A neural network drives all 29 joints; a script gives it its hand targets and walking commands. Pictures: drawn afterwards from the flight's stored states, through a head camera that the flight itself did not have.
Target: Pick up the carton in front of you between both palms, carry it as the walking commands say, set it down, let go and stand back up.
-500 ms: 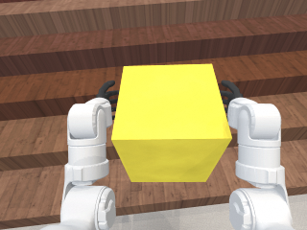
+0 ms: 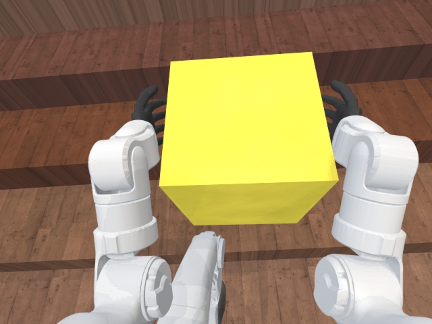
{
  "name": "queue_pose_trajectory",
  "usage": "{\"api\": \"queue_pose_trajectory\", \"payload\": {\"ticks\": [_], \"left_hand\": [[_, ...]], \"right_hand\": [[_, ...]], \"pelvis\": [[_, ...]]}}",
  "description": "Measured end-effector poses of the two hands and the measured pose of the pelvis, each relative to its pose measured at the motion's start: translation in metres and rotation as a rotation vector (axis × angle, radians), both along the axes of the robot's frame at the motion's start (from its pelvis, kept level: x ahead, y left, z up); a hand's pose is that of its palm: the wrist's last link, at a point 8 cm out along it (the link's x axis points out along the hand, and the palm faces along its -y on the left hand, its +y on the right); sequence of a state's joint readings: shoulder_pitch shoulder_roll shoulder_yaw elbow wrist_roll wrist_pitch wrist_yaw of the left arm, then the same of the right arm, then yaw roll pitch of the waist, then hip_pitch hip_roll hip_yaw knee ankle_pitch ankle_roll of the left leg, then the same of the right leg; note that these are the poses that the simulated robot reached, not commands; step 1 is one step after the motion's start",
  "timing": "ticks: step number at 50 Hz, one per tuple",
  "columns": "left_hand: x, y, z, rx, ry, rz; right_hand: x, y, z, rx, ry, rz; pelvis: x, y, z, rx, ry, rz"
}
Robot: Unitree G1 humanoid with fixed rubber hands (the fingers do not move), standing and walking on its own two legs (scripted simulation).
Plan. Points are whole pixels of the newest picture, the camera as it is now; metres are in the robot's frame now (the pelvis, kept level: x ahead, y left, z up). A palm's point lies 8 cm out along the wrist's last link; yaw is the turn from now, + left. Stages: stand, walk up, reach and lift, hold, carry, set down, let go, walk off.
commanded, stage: carry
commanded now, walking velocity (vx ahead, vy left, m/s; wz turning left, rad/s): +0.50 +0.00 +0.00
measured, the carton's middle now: (242, 153) +0.40 +0.03 +0.07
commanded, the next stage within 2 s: none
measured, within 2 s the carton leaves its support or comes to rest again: neither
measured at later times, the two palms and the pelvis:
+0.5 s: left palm out of the picture +0.76 +0.16 +0.38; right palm out of the picture +0.72 -0.14 +0.40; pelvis +0.36 +0.07 +0.20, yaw -2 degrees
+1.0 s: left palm out of the picture +1.00 +0.46 +0.53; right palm out of the picture +1.08 +0.17 +0.52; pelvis +0.66 +0.21 +0.37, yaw +21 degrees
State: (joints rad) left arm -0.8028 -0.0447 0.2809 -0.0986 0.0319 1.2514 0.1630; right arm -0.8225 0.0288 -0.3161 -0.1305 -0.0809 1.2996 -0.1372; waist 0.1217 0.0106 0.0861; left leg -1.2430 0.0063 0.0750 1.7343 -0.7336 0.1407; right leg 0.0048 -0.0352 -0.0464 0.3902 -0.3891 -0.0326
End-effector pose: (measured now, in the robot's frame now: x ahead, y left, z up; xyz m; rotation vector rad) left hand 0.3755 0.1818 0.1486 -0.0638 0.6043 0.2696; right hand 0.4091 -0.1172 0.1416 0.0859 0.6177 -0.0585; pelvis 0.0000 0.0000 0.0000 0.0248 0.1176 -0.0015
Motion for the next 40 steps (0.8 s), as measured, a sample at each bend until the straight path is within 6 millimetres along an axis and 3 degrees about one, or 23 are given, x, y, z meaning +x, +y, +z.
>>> {"api": "queue_pose_trajectory", "payload": {"ticks": [4, 9, 12, 15, 20, 24, 27, 31, 34, 37, 40], "left_hand": [[0.079, 0.006, 0.001, -0.057, 0.065, -0.076], [0.157, -0.019, 0.038, -0.079, 0.138, -0.193], [0.198, -0.034, 0.077, -0.067, 0.138, -0.248], [0.243, -0.043, 0.119, -0.066, 0.092, -0.294], [0.322, -0.046, 0.186, -0.062, -0.023, -0.337], [0.379, -0.032, 0.222, -0.055, -0.025, -0.311], [0.399, 0.007, 0.246, 0.002, 0.032, -0.217], [0.401, 0.086, 0.272, -0.013, 0.091, -0.019], [0.406, 0.139, 0.306, -0.020, 0.090, 0.120], [0.428, 0.182, 0.345, 0.005, 0.064, 0.217], [0.463, 0.218, 0.375, 0.032, 0.052, 0.270]], "right_hand": [[0.055, 0.007, 0.004, -0.055, 0.069, -0.053], [0.090, -0.016, 0.039, -0.046, 0.141, -0.167], [0.116, -0.028, 0.077, -0.014, 0.140, -0.239], [0.152, -0.036, 0.124, -0.019, 0.094, -0.282], [0.229, -0.039, 0.205, -0.075, -0.016, -0.290], [0.297, -0.026, 0.249, -0.112, -0.015, -0.246], [0.354, 0.007, 0.269, -0.081, 0.036, -0.131], [0.423, 0.092, 0.306, -0.104, 0.083, 0.077], [0.467, 0.155, 0.335, -0.086, 0.080, 0.202], [0.511, 0.205, 0.362, -0.045, 0.054, 0.289], [0.556, 0.245, 0.378, -0.016, 0.039, 0.340]], "pelvis": [[0.068, 0.027, 0.027, 0.013, -0.031, 0.001], [0.127, 0.052, 0.097, 0.006, -0.036, 0.008], [0.167, 0.066, 0.138, -0.024, -0.038, -0.011], [0.210, 0.075, 0.166, -0.059, -0.038, -0.036], [0.285, 0.078, 0.182, -0.092, -0.009, -0.037], [0.344, 0.074, 0.196, -0.101, 0.005, -0.040], [0.380, 0.073, 0.222, -0.135, -0.008, 0.009], [0.419, 0.069, 0.268, -0.117, -0.041, 0.058], [0.453, 0.074, 0.298, -0.075, -0.071, 0.119], [0.493, 0.089, 0.314, -0.043, -0.066, 0.178], [0.536, 0.112, 0.321, -0.010, -0.058, 0.222]]}}
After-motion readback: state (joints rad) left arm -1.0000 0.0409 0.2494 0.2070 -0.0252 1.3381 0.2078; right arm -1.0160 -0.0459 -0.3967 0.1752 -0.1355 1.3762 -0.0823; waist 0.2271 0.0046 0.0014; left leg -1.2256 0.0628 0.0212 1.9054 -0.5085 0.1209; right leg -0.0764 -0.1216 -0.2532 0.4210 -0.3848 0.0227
